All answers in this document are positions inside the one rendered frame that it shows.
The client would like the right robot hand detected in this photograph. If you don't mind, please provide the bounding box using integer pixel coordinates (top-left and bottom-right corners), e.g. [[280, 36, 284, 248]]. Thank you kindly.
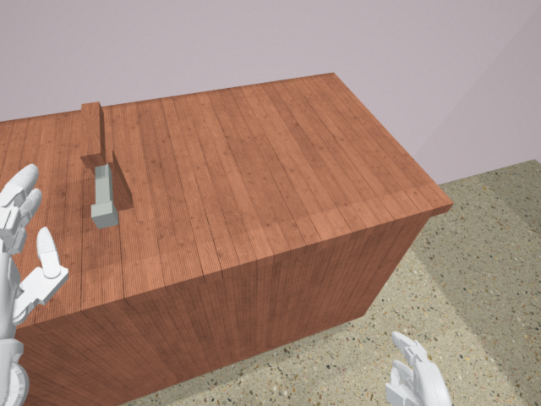
[[385, 332, 452, 406]]

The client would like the robot left forearm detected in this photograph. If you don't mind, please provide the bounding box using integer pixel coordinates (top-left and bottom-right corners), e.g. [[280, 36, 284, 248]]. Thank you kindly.
[[0, 338, 30, 406]]

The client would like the counter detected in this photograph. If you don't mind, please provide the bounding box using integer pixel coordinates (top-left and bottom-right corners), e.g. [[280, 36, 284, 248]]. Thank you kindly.
[[0, 73, 454, 406]]

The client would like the tap lever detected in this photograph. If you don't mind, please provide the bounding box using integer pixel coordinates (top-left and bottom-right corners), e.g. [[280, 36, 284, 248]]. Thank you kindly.
[[91, 164, 118, 229]]

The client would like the left robot hand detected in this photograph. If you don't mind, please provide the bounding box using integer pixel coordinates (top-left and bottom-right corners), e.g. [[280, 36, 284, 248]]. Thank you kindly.
[[0, 164, 68, 340]]

